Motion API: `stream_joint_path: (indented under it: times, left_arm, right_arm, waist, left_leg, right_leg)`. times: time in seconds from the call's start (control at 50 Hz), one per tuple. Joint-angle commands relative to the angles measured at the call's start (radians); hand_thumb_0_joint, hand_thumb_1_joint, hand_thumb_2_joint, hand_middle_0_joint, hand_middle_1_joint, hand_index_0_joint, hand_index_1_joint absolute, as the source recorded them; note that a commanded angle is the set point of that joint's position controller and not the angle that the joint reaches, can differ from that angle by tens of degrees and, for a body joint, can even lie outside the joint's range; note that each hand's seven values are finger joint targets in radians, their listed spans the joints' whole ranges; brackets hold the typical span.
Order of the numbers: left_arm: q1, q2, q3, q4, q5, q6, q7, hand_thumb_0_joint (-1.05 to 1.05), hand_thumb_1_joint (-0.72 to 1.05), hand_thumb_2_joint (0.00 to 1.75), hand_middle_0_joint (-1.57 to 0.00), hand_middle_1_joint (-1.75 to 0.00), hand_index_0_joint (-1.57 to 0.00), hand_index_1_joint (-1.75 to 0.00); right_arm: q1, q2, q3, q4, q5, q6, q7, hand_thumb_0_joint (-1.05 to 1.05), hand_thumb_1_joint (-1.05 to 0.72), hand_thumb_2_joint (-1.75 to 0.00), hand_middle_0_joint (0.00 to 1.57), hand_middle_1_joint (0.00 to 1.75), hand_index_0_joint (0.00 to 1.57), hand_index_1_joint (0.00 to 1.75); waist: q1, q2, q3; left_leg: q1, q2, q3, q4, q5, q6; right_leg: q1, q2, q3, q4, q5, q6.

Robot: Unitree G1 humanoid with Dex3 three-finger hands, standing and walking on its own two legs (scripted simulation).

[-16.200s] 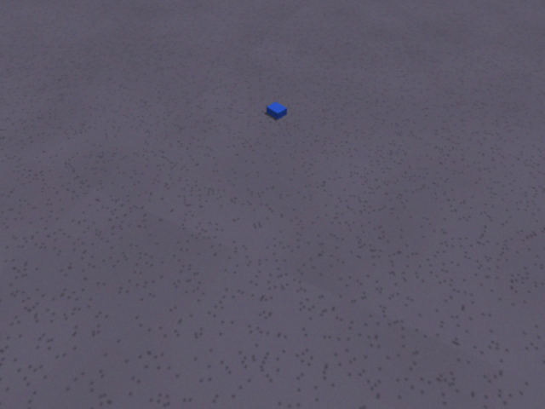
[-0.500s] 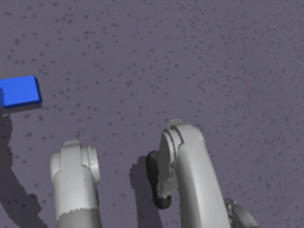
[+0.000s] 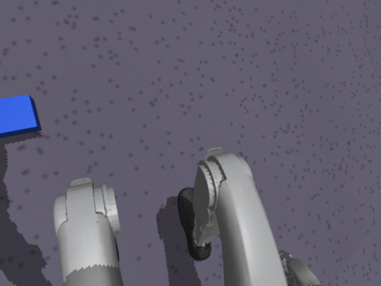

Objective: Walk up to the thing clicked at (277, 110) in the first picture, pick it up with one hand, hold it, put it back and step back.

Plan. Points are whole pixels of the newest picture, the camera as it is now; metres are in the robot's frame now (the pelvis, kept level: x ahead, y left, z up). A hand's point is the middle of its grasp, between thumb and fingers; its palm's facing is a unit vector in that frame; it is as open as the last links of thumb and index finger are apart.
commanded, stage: rise first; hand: left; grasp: from above
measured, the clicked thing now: (11, 116) +0.49 +0.30 -0.31
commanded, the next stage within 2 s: approach in 1.18 s
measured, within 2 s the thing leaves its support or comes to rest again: neither
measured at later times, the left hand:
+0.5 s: hand out of the picture +0.44 +0.34 -0.19, palm faces -0.44 -0.10 -0.89, open 12.4 cm
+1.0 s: hand out of the picture +0.44 +0.33 -0.19, palm faces -0.43 -0.10 -0.90, open 11.6 cm
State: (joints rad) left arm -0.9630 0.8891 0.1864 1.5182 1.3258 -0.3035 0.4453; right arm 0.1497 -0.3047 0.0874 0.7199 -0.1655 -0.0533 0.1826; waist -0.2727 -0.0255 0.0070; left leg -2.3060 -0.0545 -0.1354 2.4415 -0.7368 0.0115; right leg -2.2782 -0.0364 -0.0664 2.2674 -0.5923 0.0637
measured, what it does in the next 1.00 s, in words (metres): stands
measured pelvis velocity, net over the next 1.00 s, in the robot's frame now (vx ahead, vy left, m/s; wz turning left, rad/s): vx -0.01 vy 0.00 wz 0.00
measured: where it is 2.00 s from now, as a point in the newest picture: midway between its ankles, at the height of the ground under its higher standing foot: (154, 256)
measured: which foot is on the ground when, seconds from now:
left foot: down 0.00-1.00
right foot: down 0.00-1.00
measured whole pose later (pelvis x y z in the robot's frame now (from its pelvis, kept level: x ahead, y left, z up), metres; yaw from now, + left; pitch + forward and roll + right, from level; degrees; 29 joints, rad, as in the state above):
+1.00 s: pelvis -0.01 +0.00 +0.00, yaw +0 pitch +33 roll -11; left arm -0.96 0.88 0.17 1.53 1.33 -0.29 0.46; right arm 0.17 -0.31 0.09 0.73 -0.16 -0.09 0.20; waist -0.28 -0.03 0.00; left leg -2.32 -0.05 -0.14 2.45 -0.72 0.01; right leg -2.29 -0.03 -0.07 2.27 -0.57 0.06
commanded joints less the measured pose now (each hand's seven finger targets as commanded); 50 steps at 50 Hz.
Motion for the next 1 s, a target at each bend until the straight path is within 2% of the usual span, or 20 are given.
stream_joint_path:
  times: [0.0, 0.1, 0.14, 0.22, 0.26, 0.34, 0.36, 0.44, 0.48, 0.54, 0.56, 0.64, 0.66, 0.72, 0.82, 0.86, 0.88, 0.9, 0.92, 0.98]
  left_arm:
    - [-0.256, 0.273, 0.014, -0.120, -0.013, 0.002, 0.042, 0.00, -0.37, 0.88, -0.27, -0.81, -0.25, -0.84]
    - [-0.250, 0.260, 0.015, -0.113, -0.025, 0.008, 0.053, 0.00, -0.33, 0.85, -0.31, -0.77, -0.29, -0.80]
    - [-0.235, 0.287, 0.023, -0.103, -0.014, 0.011, 0.056, 0.00, -0.31, 0.83, -0.32, -0.77, -0.30, -0.80]
    - [-0.246, 0.255, 0.011, -0.150, -0.022, 0.021, 0.055, 0.00, -0.29, 0.81, -0.33, -0.76, -0.31, -0.78]
    - [-0.260, 0.269, 0.024, -0.163, -0.029, 0.024, 0.058, 0.00, -0.28, 0.81, -0.35, -0.74, -0.33, -0.77]
    - [-0.253, 0.250, 0.013, -0.163, -0.034, 0.035, 0.045, 0.00, -0.25, 0.78, -0.38, -0.71, -0.35, -0.73]
    - [-0.246, 0.235, 0.001, -0.163, -0.039, 0.036, 0.039, 0.00, -0.24, 0.77, -0.39, -0.70, -0.37, -0.72]
    - [-0.225, 0.235, 0.004, -0.149, -0.045, 0.036, 0.026, 0.00, -0.22, 0.76, -0.41, -0.68, -0.38, -0.70]
    - [-0.235, 0.202, -0.019, -0.145, -0.041, 0.034, 0.015, 0.00, -0.21, 0.75, -0.41, -0.68, -0.39, -0.70]
    - [-0.247, 0.253, -0.002, -0.171, -0.040, 0.027, 0.012, 0.00, -0.20, 0.74, -0.42, -0.67, -0.40, -0.69]
    - [-0.249, 0.246, 0.006, -0.163, -0.040, 0.026, 0.015, 0.00, -0.19, 0.73, -0.43, -0.66, -0.41, -0.68]
    - [-0.270, 0.222, -0.021, -0.120, -0.033, 0.011, 0.012, 0.00, -0.17, 0.71, -0.44, -0.65, -0.43, -0.67]
    - [-0.270, 0.255, 0.001, -0.134, -0.034, 0.005, 0.019, 0.00, -0.17, 0.71, -0.45, -0.65, -0.43, -0.67]
    - [-0.249, 0.241, -0.004, -0.098, -0.027, 0.000, 0.028, 0.00, -0.16, 0.71, -0.45, -0.64, -0.43, -0.66]
    - [-0.275, 0.281, 0.019, -0.115, -0.014, -0.004, 0.052, 0.00, -0.13, 0.68, -0.47, -0.63, -0.45, -0.65]
    - [-0.289, 0.263, 0.005, -0.113, -0.010, 0.002, 0.053, 0.00, -0.14, 0.68, -0.47, -0.62, -0.45, -0.64]
    - [-0.283, 0.261, 0.000, -0.120, -0.015, 0.003, 0.055, 0.00, -0.13, 0.68, -0.47, -0.64, -0.46, -0.65]
    - [-0.290, 0.280, 0.007, -0.130, -0.014, 0.008, 0.056, 0.00, -0.13, 0.68, -0.48, -0.62, -0.46, -0.64]
    - [-0.282, 0.288, 0.022, -0.136, -0.022, 0.011, 0.061, 0.00, -0.12, 0.66, -0.48, -0.63, -0.47, -0.64]
    - [-0.280, 0.256, -0.004, -0.116, -0.016, 0.023, 0.050, 0.00, -0.13, 0.68, -0.47, -0.62, -0.46, -0.64]
  right_arm:
    - [0.216, -0.274, -0.084, 0.010, -0.002, -0.010, -0.007, 0.00, -0.90, -0.90, 0.20, 0.30, 0.20, 0.30]
    - [0.215, -0.280, -0.083, 0.008, 0.001, -0.017, -0.004, 0.00, -0.90, -0.90, 0.20, 0.30, 0.20, 0.30]
    - [0.207, -0.279, -0.080, 0.008, 0.003, -0.020, -0.004, 0.00, -0.90, -0.90, 0.20, 0.30, 0.20, 0.30]
    - [0.220, -0.275, -0.088, 0.012, 0.003, -0.027, 0.001, 0.00, -0.90, -0.90, 0.20, 0.30, 0.20, 0.30]
    - [0.226, -0.284, -0.095, 0.014, 0.010, -0.027, 0.002, 0.00, -0.90, -0.90, 0.20, 0.30, 0.20, 0.30]
    - [0.231, -0.279, -0.099, 0.015, 0.013, -0.031, 0.006, 0.00, -0.90, -0.90, 0.20, 0.30, 0.20, 0.30]
    - [0.227, -0.274, -0.099, 0.016, 0.015, -0.033, 0.007, 0.00, -0.90, -0.90, 0.20, 0.30, 0.20, 0.30]
    - [0.225, -0.281, -0.105, 0.009, 0.019, -0.034, 0.009, 0.00, -0.90, -0.90, 0.20, 0.30, 0.20, 0.30]
    - [0.230, -0.273, -0.101, 0.014, 0.021, -0.033, 0.011, 0.00, -0.90, -0.90, 0.20, 0.30, 0.20, 0.30]
    - [0.234, -0.280, -0.100, 0.012, 0.027, -0.035, 0.010, 0.00, -0.90, -0.90, 0.20, 0.30, 0.20, 0.30]
    - [0.243, -0.282, -0.099, 0.013, 0.022, -0.035, 0.011, 0.00, -0.90, -0.90, 0.20, 0.30, 0.20, 0.30]
    - [0.238, -0.277, -0.088, 0.013, 0.020, -0.037, 0.014, 0.00, -0.90, -0.90, 0.20, 0.30, 0.20, 0.30]
    - [0.234, -0.283, -0.088, 0.010, 0.018, -0.036, 0.012, 0.00, -0.90, -0.90, 0.20, 0.30, 0.20, 0.30]
    - [0.228, -0.281, -0.086, 0.009, 0.013, -0.036, 0.011, 0.00, -0.90, -0.90, 0.20, 0.30, 0.20, 0.30]
    - [0.223, -0.287, -0.082, 0.006, 0.007, -0.038, 0.011, 0.00, -0.90, -0.90, 0.20, 0.30, 0.20, 0.30]
    - [0.230, -0.288, -0.084, 0.011, 0.005, -0.042, 0.012, 0.00, -0.90, -0.90, 0.20, 0.30, 0.20, 0.30]
    - [0.221, -0.281, -0.083, 0.012, 0.007, -0.043, 0.010, 0.00, -0.90, -0.90, 0.20, 0.30, 0.20, 0.30]
    - [0.226, -0.286, -0.084, 0.011, 0.008, -0.046, 0.010, 0.00, -0.90, -0.90, 0.20, 0.30, 0.20, 0.30]
    - [0.225, -0.287, -0.088, 0.012, 0.010, -0.046, 0.007, 0.00, -0.90, -0.90, 0.20, 0.30, 0.20, 0.30]
    - [0.236, -0.287, -0.086, 0.019, 0.009, -0.051, 0.011, 0.00, -0.90, -0.90, 0.20, 0.30, 0.20, 0.30]
  waist:
    - [-0.011, 0.380, -0.672]
    - [-0.010, 0.370, -0.668]
    - [0.002, 0.368, -0.662]
    - [-0.013, 0.388, -0.690]
    - [-0.012, 0.411, -0.700]
    - [-0.016, 0.389, -0.681]
    - [-0.011, 0.401, -0.683]
    - [0.000, 0.377, -0.673]
    - [-0.017, 0.366, -0.660]
    - [-0.008, 0.359, -0.680]
    - [-0.010, 0.368, -0.676]
    - [-0.033, 0.341, -0.639]
    - [-0.018, 0.333, -0.662]
    - [-0.016, 0.343, -0.649]
    - [-0.014, 0.374, -0.666]
    - [-0.030, 0.382, -0.651]
    - [-0.021, 0.382, -0.669]
    - [-0.024, 0.381, -0.670]
    - [-0.012, 0.382, -0.680]
    - [-0.027, 0.386, -0.649]
  left_leg:
    - [0.517, 0.002, 0.071, -0.305, 0.228, 0.017]
    - [0.512, 0.006, 0.062, -0.311, 0.226, 0.015]
    - [0.491, 0.002, 0.071, -0.308, 0.204, 0.019]
    - [0.537, 0.005, 0.074, -0.299, 0.247, 0.015]
    - [0.562, 0.009, 0.053, -0.319, 0.262, 0.008]
    - [0.537, 0.008, 0.063, -0.313, 0.243, 0.011]
    - [0.534, 0.008, 0.066, -0.315, 0.233, 0.013]
    - [0.521, 0.007, 0.054, -0.330, 0.217, 0.010]
    - [0.534, 0.007, 0.056, -0.320, 0.235, 0.011]
    - [0.531, 0.004, 0.068, -0.305, 0.249, 0.016]
    - [0.528, 0.003, 0.067, -0.310, 0.259, 0.012]
    - [0.493, 0.003, 0.066, -0.303, 0.217, 0.019]
    - [0.488, 0.001, 0.066, -0.304, 0.227, 0.020]
    - [0.497, 0.000, 0.067, -0.305, 0.222, 0.017]
    - [0.503, 0.001, 0.072, -0.305, 0.208, 0.017]
    - [0.515, 0.003, 0.068, -0.306, 0.208, 0.015]
    - [0.510, 0.004, 0.071, -0.308, 0.195, 0.018]
    - [0.509, 0.002, 0.075, -0.303, 0.194, 0.019]
    - [0.506, 0.003, 0.073, -0.307, 0.200, 0.017]
    - [0.499, 0.003, 0.072, -0.307, 0.207, 0.016]
  right_leg:
    - [0.324, 0.033, -0.094, -0.157, 0.149, -0.079]
    - [0.319, 0.031, -0.099, -0.154, 0.149, -0.075]
    - [0.323, 0.035, -0.096, -0.158, 0.134, -0.080]
    - [0.325, 0.032, -0.095, -0.152, 0.167, -0.077]
    - [0.304, 0.027, -0.100, -0.138, 0.175, -0.075]
    - [0.305, 0.027, -0.094, -0.150, 0.165, -0.079]
    - [0.306, 0.029, -0.094, -0.152, 0.157, -0.080]
    - [0.300, 0.025, -0.096, -0.153, 0.142, -0.082]
    - [0.296, 0.025, -0.095, -0.155, 0.155, -0.078]
    - [0.325, 0.028, -0.088, -0.161, 0.169, -0.080]
    - [0.330, 0.024, -0.089, -0.158, 0.176, -0.077]
    - [0.321, 0.032, -0.096, -0.168, 0.144, -0.080]
    - [0.339, 0.031, -0.096, -0.171, 0.150, -0.076]
    - [0.322, 0.030, -0.098, -0.164, 0.142, -0.078]
    - [0.321, 0.033, -0.101, -0.159, 0.132, -0.076]
    - [0.300, 0.030, -0.103, -0.156, 0.131, -0.076]
    - [0.312, 0.036, -0.101, -0.161, 0.123, -0.078]
    - [0.314, 0.035, -0.098, -0.162, 0.125, -0.079]
    - [0.314, 0.031, -0.098, -0.160, 0.129, -0.078]
    - [0.296, 0.031, -0.099, -0.158, 0.132, -0.078]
